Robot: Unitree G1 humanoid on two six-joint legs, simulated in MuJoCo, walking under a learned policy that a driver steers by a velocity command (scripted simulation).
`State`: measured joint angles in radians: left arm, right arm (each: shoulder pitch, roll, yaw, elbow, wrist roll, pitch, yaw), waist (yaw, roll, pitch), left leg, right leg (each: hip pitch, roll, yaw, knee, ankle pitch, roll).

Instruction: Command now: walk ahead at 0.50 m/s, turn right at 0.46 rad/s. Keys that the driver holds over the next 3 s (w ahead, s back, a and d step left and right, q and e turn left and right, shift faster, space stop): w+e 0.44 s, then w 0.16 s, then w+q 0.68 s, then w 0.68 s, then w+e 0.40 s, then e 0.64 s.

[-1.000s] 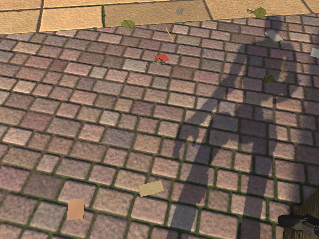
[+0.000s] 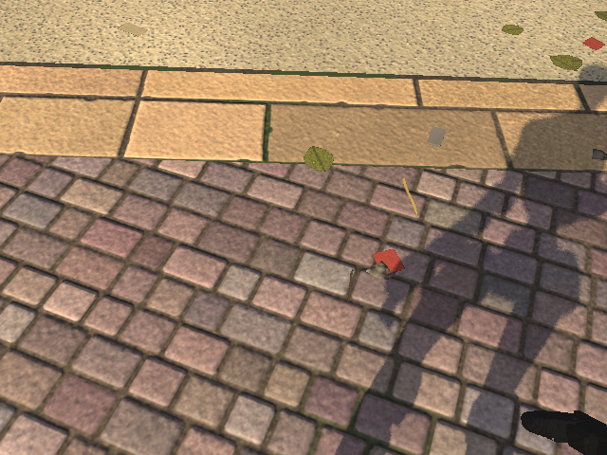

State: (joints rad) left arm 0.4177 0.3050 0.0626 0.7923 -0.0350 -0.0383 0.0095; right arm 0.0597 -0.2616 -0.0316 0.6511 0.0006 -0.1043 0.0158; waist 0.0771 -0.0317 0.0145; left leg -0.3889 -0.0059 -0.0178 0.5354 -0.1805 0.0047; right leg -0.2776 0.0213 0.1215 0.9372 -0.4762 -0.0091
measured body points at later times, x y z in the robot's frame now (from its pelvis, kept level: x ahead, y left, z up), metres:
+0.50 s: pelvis +0.25 -0.07 -0.01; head +0.29 -0.09 +0.43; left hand +0.52 +0.12 -0.09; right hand +0.21 -0.37 -0.14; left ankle +0.12 +0.12 -0.65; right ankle +0.31 -0.16 -0.73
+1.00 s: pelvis +0.54 -0.12 -0.01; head +0.58 -0.12 +0.43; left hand +0.65 +0.16 -0.14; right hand +0.68 -0.41 -0.10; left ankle +0.68 -0.06 -0.73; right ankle +0.32 -0.17 -0.71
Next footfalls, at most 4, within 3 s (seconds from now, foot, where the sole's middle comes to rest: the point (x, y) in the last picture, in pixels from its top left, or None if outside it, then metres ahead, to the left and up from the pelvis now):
0.42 right None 0.35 -0.18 -0.77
0.98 left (359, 356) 0.72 -0.07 -0.77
1.46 right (449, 275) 0.98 -0.30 -0.77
1.96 left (355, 190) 1.26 -0.05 -0.77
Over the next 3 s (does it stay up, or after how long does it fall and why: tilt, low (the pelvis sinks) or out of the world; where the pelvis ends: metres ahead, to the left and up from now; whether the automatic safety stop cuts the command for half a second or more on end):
stays up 1.52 -0.19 0.00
